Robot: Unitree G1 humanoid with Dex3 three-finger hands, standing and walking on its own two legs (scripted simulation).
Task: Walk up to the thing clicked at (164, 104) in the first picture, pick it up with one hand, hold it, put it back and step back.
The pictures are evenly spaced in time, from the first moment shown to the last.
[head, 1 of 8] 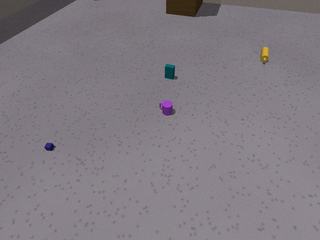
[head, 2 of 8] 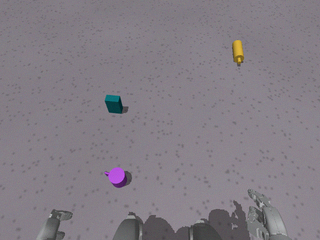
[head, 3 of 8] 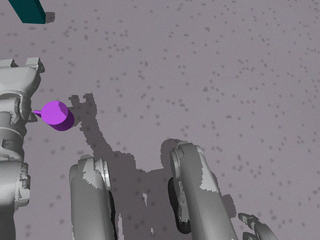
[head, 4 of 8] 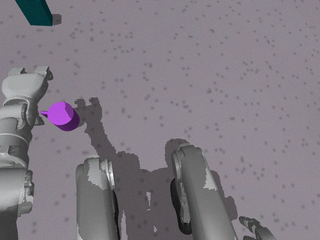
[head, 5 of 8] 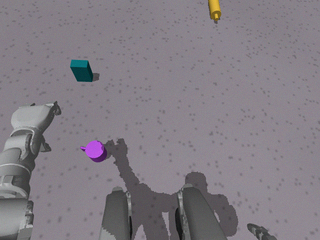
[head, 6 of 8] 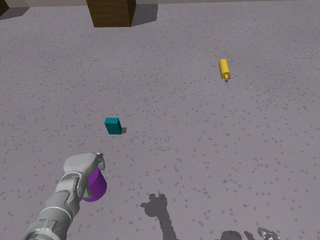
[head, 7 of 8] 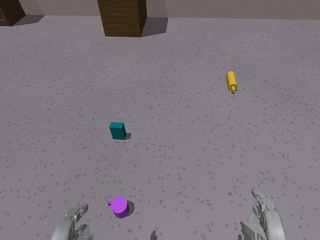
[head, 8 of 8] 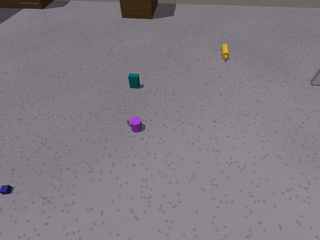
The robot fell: no
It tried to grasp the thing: yes
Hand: left
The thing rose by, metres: 0.64
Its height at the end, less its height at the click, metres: +0.00
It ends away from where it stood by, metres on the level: 0.03
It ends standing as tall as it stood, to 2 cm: yes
